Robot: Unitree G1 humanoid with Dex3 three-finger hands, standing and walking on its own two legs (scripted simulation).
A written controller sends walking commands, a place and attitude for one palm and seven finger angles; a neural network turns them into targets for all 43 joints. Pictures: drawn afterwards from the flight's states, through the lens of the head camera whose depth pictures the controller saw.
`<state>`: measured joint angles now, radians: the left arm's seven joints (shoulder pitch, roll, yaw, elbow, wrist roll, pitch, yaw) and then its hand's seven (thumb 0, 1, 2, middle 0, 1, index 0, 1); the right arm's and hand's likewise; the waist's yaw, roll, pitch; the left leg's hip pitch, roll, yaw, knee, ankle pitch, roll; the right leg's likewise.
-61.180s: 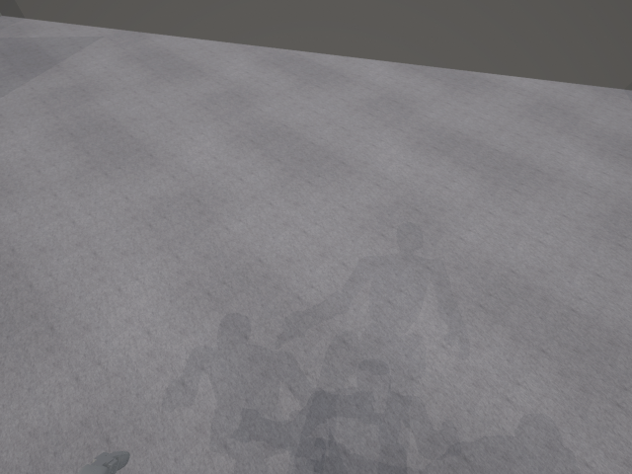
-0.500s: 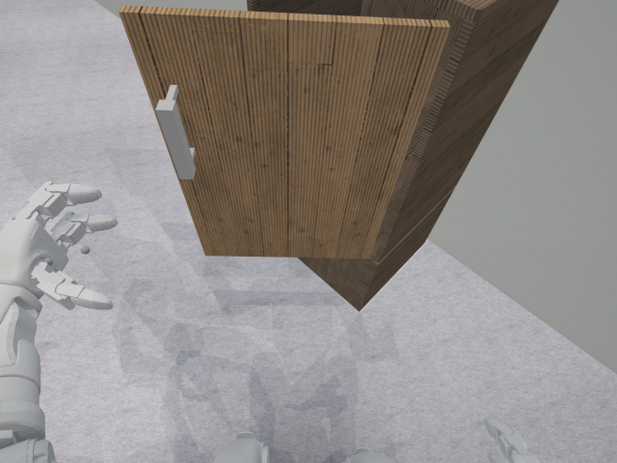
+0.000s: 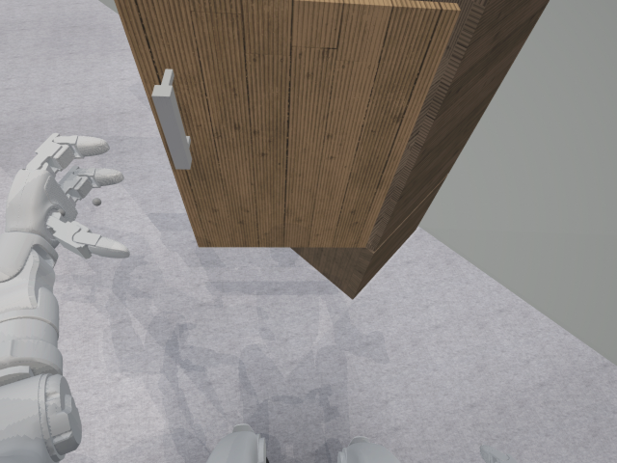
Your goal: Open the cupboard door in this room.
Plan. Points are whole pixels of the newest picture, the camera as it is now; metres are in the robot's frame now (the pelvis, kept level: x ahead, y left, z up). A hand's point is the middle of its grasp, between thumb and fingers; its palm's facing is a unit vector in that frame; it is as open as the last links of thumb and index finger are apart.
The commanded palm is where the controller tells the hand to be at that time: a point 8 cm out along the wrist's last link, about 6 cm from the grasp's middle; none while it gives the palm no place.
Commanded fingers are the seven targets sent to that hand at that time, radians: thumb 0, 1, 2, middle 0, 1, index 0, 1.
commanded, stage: move the hooked fingers beside the handle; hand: left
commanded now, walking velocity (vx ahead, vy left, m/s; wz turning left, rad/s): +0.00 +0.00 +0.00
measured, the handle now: (176, 121) +0.58 +0.20 +0.06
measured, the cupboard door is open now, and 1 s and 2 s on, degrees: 44 44 44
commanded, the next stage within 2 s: slide the fingers in behind the handle in 1.78 s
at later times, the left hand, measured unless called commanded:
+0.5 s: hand (114, 153) +0.50 +0.27 +0.07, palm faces +0.03 -1.00 -0.01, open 14.0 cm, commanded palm +0.49 +0.31 +0.07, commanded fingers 0.00 -0.50 0.30 -0.30 -1.20 -0.30 -1.20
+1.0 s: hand (122, 142) +0.53 +0.27 +0.06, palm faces +0.04 -1.00 -0.01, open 14.0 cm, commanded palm +0.52 +0.31 +0.06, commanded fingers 0.00 -0.50 0.30 -0.30 -1.20 -0.30 -1.20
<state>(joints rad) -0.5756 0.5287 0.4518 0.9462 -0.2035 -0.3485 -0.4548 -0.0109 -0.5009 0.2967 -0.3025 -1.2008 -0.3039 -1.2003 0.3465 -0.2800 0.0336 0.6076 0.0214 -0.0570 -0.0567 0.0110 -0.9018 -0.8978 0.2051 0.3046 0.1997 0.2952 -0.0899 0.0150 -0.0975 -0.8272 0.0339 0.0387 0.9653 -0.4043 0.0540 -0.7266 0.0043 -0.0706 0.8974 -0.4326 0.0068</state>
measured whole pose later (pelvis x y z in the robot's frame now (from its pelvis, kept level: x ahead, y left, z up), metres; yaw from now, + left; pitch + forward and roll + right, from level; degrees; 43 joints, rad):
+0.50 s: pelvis +0.00 -0.01 -0.02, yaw -2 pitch +22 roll -5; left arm -0.92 0.77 0.53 1.26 -0.10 -0.35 -0.47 -0.01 -0.50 0.30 -0.30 -1.20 -0.30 -1.20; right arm 0.41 -0.31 0.05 0.63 0.01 0.03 -0.06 0.01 -0.90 -0.90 0.21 0.30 0.20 0.30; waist -0.19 0.01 -0.08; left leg -1.01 0.07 0.02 1.06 -0.43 0.04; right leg -0.91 0.04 -0.08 0.98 -0.45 -0.01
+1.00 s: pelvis +0.01 +0.00 -0.02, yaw -3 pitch +24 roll -6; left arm -0.92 0.79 0.58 1.22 -0.07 -0.29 -0.45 -0.01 -0.50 0.30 -0.30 -1.20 -0.30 -1.20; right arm 0.44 -0.28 0.07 0.59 -0.01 0.08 -0.03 0.01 -0.90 -0.90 0.21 0.30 0.20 0.30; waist -0.21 0.03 -0.10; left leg -1.04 0.08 0.03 1.06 -0.46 0.05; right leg -0.93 0.05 -0.07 0.95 -0.45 0.00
